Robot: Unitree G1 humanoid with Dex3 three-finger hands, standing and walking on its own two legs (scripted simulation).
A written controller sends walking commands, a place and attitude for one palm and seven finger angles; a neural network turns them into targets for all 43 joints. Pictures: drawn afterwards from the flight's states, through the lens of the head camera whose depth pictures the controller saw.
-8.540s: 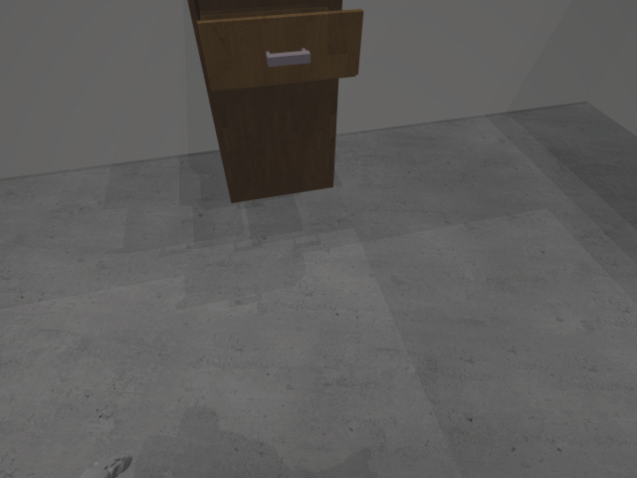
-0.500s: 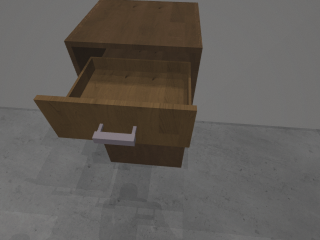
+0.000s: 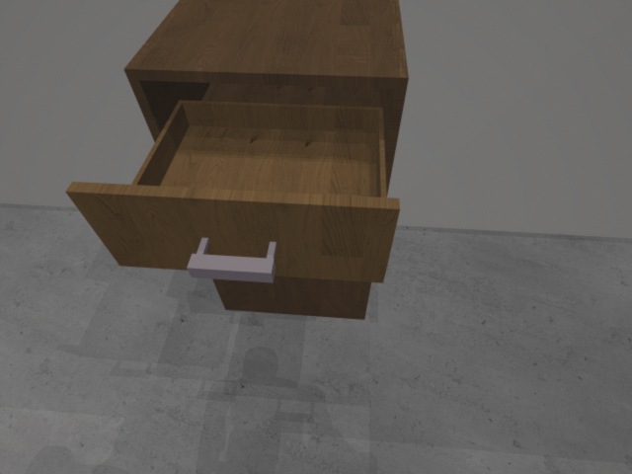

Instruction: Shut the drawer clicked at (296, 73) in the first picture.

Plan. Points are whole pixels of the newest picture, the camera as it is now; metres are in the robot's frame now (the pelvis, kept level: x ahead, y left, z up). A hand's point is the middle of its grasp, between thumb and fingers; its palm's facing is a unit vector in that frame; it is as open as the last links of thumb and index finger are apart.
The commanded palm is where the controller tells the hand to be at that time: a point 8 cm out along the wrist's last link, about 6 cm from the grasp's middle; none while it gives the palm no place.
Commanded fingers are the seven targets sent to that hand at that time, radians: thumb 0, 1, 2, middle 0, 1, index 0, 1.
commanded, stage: look again from close up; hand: left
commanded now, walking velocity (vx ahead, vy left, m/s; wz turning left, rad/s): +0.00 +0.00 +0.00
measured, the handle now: (235, 256) +0.40 +0.14 +0.02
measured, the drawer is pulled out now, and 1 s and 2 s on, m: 0.28 0.28 0.28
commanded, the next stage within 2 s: shuffle to correct the standing spot in 0.40 s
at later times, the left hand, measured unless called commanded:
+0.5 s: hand out of the picture +0.02 +0.24 -0.18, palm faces -0.01 -0.98 -0.21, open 7.4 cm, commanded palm none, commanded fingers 0.00 0.90 0.90 -0.20 -0.30 -0.20 -0.30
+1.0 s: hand out of the picture +0.05 +0.21 -0.17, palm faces -0.08 -0.98 -0.20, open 7.3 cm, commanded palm none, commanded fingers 0.00 0.90 0.90 -0.20 -0.30 -0.20 -0.30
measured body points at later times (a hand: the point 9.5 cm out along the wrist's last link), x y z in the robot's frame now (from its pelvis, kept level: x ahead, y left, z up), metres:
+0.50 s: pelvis -0.01 +0.06 +0.00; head +0.01 +0.07 +0.45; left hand +0.02 +0.29 -0.16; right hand +0.05 -0.17 -0.15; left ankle +0.00 +0.13 -0.74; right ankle -0.07 -0.07 -0.74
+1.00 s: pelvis +0.00 +0.03 +0.00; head +0.03 +0.03 +0.45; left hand +0.05 +0.26 -0.15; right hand -0.06 -0.20 -0.16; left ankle +0.00 +0.13 -0.74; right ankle +0.01 -0.10 -0.74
